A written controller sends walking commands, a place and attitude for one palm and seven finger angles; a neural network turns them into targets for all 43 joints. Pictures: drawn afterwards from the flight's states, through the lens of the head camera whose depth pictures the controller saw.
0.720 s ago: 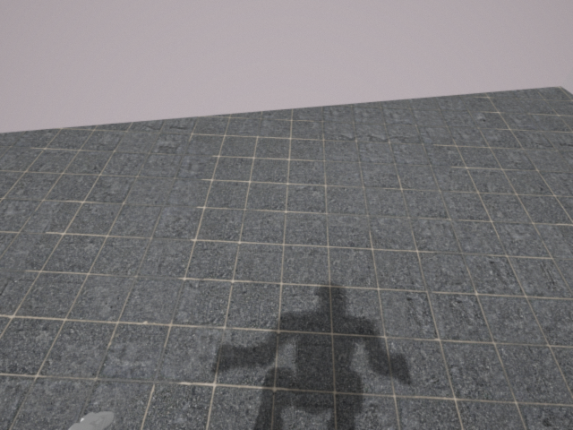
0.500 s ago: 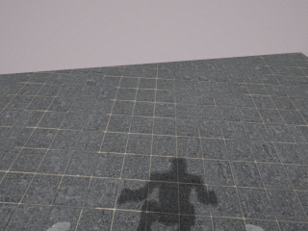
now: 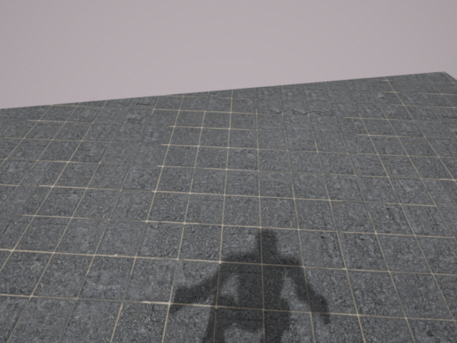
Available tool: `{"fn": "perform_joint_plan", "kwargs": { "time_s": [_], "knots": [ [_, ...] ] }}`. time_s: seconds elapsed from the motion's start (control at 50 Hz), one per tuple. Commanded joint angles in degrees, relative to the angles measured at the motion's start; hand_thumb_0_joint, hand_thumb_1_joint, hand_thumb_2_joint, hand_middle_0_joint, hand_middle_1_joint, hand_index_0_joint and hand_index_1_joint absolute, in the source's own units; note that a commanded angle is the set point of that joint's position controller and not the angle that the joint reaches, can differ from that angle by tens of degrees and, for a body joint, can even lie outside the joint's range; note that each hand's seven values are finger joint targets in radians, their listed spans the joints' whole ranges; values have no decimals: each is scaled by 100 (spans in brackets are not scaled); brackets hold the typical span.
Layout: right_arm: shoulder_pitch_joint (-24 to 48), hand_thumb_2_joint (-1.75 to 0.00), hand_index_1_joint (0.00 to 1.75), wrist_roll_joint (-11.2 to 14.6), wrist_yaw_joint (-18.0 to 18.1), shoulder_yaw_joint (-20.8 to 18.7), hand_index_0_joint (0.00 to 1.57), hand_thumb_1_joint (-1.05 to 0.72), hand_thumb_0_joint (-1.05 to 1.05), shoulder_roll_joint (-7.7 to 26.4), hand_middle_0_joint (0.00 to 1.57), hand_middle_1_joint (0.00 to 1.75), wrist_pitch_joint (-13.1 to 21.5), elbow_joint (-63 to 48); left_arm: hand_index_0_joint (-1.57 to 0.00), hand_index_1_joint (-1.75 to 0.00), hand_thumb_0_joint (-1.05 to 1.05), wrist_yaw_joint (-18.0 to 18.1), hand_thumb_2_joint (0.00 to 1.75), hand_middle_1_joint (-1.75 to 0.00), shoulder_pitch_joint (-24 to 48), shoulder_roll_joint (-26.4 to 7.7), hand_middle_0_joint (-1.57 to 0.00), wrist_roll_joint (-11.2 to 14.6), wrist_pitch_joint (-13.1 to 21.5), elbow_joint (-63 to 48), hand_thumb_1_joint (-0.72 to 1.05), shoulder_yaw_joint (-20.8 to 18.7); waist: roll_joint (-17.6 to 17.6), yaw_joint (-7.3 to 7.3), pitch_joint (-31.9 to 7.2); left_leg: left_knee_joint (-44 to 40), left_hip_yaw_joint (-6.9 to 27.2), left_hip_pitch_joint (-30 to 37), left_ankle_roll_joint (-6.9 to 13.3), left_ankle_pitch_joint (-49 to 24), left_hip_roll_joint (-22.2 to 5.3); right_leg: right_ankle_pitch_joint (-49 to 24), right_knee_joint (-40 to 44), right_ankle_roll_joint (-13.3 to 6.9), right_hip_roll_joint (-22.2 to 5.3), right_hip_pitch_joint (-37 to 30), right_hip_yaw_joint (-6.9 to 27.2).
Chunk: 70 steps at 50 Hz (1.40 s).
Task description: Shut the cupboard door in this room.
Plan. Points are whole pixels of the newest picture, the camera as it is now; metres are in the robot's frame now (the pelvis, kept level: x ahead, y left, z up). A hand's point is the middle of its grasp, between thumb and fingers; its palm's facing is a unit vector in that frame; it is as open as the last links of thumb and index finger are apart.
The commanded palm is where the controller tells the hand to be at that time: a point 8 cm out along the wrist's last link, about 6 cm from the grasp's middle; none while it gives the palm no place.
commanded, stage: stand and wait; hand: left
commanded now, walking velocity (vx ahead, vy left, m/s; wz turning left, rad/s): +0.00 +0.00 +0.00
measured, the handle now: out of the picture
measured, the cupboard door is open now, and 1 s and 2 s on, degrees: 84 84 84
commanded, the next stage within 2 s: turn or walk to find it in 0.18 s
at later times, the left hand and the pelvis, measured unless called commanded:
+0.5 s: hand out of the picture +0.05 +0.22 -0.18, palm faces +0.04 -0.96 -0.28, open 7.4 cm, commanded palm none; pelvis -0.01 +0.00 -0.01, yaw +4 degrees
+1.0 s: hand out of the picture -0.04 +0.18 -0.16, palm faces +0.30 -0.91 -0.29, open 7.4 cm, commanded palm none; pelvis -0.05 -0.04 -0.01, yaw +18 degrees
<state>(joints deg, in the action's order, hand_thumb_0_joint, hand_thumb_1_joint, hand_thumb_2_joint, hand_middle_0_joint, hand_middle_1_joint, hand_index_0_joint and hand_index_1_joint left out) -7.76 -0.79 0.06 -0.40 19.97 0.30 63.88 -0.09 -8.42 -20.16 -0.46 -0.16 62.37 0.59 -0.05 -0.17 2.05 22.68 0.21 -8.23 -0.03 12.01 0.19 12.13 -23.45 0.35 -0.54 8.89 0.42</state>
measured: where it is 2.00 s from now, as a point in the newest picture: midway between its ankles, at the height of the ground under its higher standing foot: outside the picture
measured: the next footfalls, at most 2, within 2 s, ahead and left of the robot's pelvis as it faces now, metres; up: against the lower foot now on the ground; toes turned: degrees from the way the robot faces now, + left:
right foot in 0.84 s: +0.01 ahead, -0.13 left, +0.00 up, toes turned +12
left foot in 1.22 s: -0.10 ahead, +0.10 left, +0.00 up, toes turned +29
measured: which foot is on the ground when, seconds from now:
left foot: down 0.00-0.84, up 0.86-1.00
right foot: down 0.00-0.56, up 0.58-0.82, down 0.84-1.00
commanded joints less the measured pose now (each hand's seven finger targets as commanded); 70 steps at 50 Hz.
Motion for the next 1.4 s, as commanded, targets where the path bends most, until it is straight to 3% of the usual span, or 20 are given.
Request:
{"fn": "perform_joint_plan", "kwargs": {
  "time_s": [0.0,0.26,0.44,0.5,0.54,0.56,0.66,0.76,0.78,0.82,0.84,0.9,1.08,1.16,1.18,1.2,1.22,1.24,1.3,1.38],
  "knots": [
    [357,-90,30,22,64,-190,20,-90,0,1175,20,30,176,-389,-20,-30,0,63,90,-30,346,-1155,-20,-12,153,-395,90,-250,-21,23,-260,-495,611,-70,193,-351,-653,-162,507,-211,-623,57,602],
    [193,-90,30,4,24,-157,20,-90,0,849,20,30,80,-459,-20,-30,0,99,90,-30,180,-881,-20,-24,60,-452,90,-260,-67,45,-230,-205,673,-418,169,-481,-594,-40,295,-136,-704,124,472],
    [-443,-90,30,-5,0,-230,20,-90,0,267,20,30,-161,-815,-20,-30,0,206,90,-30,-110,-668,-20,-57,-104,-945,90,-350,-695,-47,-423,1260,334,-862,24,-296,-242,-330,25,-512,-1527,526,606],
    [-614,-90,30,-25,-21,-292,20,-90,0,304,20,30,-160,-929,-20,-30,0,212,90,-30,7,-478,-20,-61,-150,-1170,90,-357,37,-138,-301,733,963,-828,210,-669,-513,176,-777,-204,-1010,972,-23],
    [-699,-90,30,-61,14,-374,20,-90,0,608,20,30,-109,-1026,-20,-30,0,216,90,-30,24,-137,-20,-23,-162,-1279,90,-337,1275,-161,-130,-499,2785,-988,867,-1000,-1382,1372,-2298,165,-54,1291,-475],
    [-792,-90,30,-33,45,-410,20,-90,0,644,20,30,-82,-1057,-20,-30,0,229,90,-30,24,-157,-20,-38,-143,-1340,90,-341,1289,-175,-210,-602,3090,-744,1172,-1502,-1550,1946,-2978,134,-83,1567,-136],
    [-770,-90,30,-58,144,-480,20,-90,0,470,20,30,-106,-1155,-20,-30,0,196,90,-30,-138,180,-20,17,-86,-1324,90,-363,827,-131,-693,-19,2529,-7,1191,-2456,-1178,1801,-2776,199,-33,1622,33],
    [-632,-90,30,-39,93,-551,20,-90,0,383,20,30,-199,-1257,-20,-30,0,205,90,-30,-697,235,-20,43,-83,-1240,90,-410,822,63,-682,97,2404,-774,785,-1423,-714,793,-799,191,179,243,-124],
    [-565,-90,30,-7,70,-548,20,-90,0,265,20,30,-217,-1326,-20,-30,0,227,90,-30,-931,144,-20,30,-59,-1195,90,-453,637,169,-659,280,2283,-1391,560,-650,-502,369,-13,147,-1,-480,-32],
    [-443,-90,30,-3,30,-517,20,-90,0,-252,20,30,-234,-1588,-20,-30,0,265,90,-30,-882,-674,-20,-118,-25,-1324,90,-611,-1697,266,-119,2722,421,-3082,-193,1719,584,924,1141,-814,-2501,-563,2373],
    [-282,-90,30,-75,3,-590,20,-90,0,73,20,30,-282,-1523,-20,-30,0,292,90,-30,-700,-488,-20,-66,13,-1423,90,-586,-1334,244,6,3510,718,-2656,-107,1687,147,911,1204,-902,-2508,446,2101],
    [-661,-90,30,-50,-97,-579,20,-90,0,-164,20,30,-365,-1198,-20,-30,0,254,90,-30,-42,-154,-20,-89,38,-1521,90,-468,-780,-223,300,4628,328,-2360,-194,876,-7,166,829,-782,-1662,868,738],
    [144,-90,30,32,-99,-387,20,-90,0,-329,20,30,-285,-1337,-20,-30,0,230,90,-30,-1052,-447,-20,-160,33,-1152,90,-561,-1092,302,-49,2459,-346,-1713,-294,1469,-101,-2112,106,-946,-1881,-202,143],
    [-309,-90,30,45,-67,-376,20,-90,0,-224,20,30,-198,-1226,-20,-30,0,211,90,-30,-908,-474,-20,-114,-17,-1079,90,-589,-994,42,-391,613,-523,-491,-168,501,-27,-2309,-683,-482,-1730,72,-300],
    [-586,-90,30,24,-67,-419,20,-90,0,57,20,30,-129,-1168,-20,-30,0,199,90,-30,-915,-332,-20,-66,-53,-1125,90,-568,-333,-127,-658,-81,-178,373,-44,-468,-383,-1696,-1413,-181,-1511,581,-595],
    [-735,-90,30,-28,-49,-551,20,-90,0,639,20,30,-84,-1182,-20,-30,0,158,90,-30,-953,33,-20,-32,-91,-1331,90,-515,1324,-164,-731,-244,1632,1141,552,-2371,-1852,1020,-2548,283,-757,2044,-981],
    [-977,-90,30,-2,-30,-598,20,-90,0,873,20,30,-139,-1129,-20,-30,0,168,90,-30,-643,138,-20,-91,-125,-1480,90,-431,1392,-311,-618,-243,1823,824,1133,-3304,-2400,2506,-3411,307,-565,2264,-673],
    [-1055,-90,30,-19,52,-581,20,-90,0,691,20,30,-93,-1031,-20,-30,0,203,90,-30,-321,139,-20,-85,-192,-1448,90,-442,1358,-390,-604,-292,1872,528,1120,-3117,-2122,2254,-3831,319,-541,2325,-246],
    [-282,-90,30,-28,117,-434,20,-90,0,331,20,30,-75,-1229,-20,-30,0,111,90,-30,-485,109,-20,-62,-186,-1201,90,-493,952,-24,-285,-265,1138,118,932,-2426,-1475,1328,-4109,369,-575,2270,-143],
    [-392,-90,30,-23,125,-468,20,-90,0,319,20,30,-62,-1245,-20,-30,0,91,90,-30,-469,202,-20,-41,-196,-1180,90,-481,728,-87,-332,-249,1140,232,988,-2481,-1315,1274,-3469,436,-440,2022,-239]
  ]
}}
